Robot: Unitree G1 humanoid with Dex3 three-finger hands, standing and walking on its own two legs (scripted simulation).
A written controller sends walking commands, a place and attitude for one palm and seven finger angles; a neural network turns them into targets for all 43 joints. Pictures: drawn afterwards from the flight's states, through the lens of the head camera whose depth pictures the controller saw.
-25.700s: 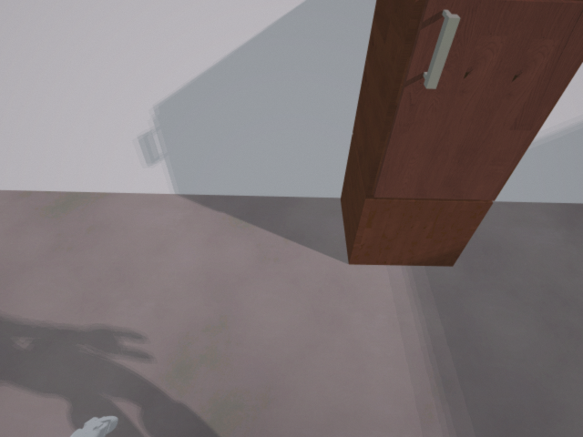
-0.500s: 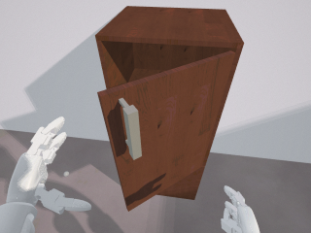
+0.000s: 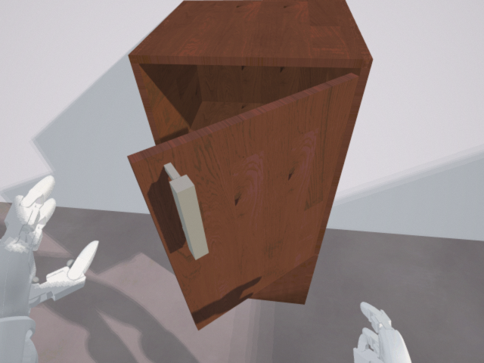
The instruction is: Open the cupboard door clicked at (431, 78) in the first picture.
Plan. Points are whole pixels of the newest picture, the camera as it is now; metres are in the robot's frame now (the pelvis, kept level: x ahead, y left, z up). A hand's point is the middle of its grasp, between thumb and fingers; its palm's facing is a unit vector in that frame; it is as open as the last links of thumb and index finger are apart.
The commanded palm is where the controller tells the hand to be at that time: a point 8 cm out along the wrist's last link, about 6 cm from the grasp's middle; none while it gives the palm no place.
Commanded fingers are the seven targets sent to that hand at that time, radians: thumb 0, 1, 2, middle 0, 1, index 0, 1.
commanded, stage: draw the hand back to the body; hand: left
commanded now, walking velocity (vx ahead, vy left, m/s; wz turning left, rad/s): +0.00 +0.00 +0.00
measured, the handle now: (185, 212) +0.28 +0.12 +0.15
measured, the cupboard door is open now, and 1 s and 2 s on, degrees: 40 40 40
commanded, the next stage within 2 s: step back with the hand held close in 0.48 s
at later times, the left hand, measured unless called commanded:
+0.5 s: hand (57, 257) +0.19 +0.26 +0.16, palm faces +0.45 -0.80 -0.40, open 7.5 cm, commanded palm +0.14 +0.30 +0.17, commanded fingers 0.00 0.90 0.90 -0.20 -0.30 -0.20 -0.30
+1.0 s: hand (37, 281) +0.16 +0.27 +0.15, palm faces +0.31 -0.78 -0.54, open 7.4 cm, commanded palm +0.10 +0.32 +0.17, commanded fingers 0.00 0.90 0.90 -0.20 -0.30 -0.20 -0.30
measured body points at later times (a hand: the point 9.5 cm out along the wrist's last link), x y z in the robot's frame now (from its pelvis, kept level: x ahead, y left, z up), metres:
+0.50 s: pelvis +0.00 +0.01 +0.00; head -0.02 -0.01 +0.45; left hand +0.16 +0.30 +0.18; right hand +0.19 -0.21 -0.08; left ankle -0.04 +0.12 -0.74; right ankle +0.01 -0.10 -0.74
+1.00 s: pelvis -0.05 +0.03 +0.00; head -0.03 +0.03 +0.44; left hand +0.14 +0.31 +0.18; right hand +0.12 -0.22 -0.08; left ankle -0.04 +0.12 -0.74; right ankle +0.01 -0.11 -0.74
